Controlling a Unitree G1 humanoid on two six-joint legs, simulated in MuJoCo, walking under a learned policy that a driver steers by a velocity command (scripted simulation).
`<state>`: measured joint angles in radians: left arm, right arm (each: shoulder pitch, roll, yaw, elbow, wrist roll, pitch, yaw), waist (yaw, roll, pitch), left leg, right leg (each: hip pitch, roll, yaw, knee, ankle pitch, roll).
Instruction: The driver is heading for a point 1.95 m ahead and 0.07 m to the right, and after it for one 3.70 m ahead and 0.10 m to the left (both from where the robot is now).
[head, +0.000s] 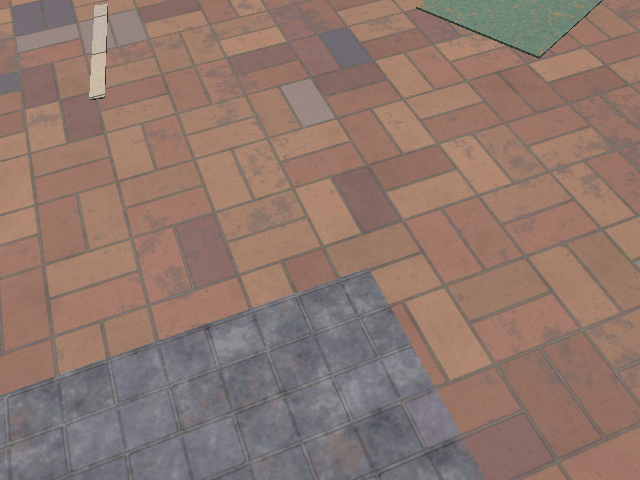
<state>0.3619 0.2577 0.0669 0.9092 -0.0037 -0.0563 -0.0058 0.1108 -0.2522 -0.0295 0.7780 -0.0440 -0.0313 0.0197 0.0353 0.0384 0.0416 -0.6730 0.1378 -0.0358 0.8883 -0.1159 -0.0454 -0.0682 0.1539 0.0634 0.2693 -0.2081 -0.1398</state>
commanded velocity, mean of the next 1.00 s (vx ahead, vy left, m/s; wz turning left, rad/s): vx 0.50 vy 0.00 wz -0.08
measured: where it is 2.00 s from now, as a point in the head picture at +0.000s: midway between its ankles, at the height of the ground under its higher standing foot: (352, 368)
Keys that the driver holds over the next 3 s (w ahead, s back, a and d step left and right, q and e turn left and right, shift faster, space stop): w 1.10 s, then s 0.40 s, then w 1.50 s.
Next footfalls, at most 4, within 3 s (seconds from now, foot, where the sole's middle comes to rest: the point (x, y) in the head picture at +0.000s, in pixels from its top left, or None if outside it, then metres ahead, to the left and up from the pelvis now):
0.22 left None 0.31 0.13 -0.78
0.76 right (400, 429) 0.58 -0.08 -0.78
1.26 left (326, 314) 0.86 0.08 -0.78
1.68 right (404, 376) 0.70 -0.10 -0.78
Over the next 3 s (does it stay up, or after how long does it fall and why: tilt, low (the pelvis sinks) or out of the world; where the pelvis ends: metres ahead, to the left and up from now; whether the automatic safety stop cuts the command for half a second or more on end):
stays up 1.23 0.02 0.00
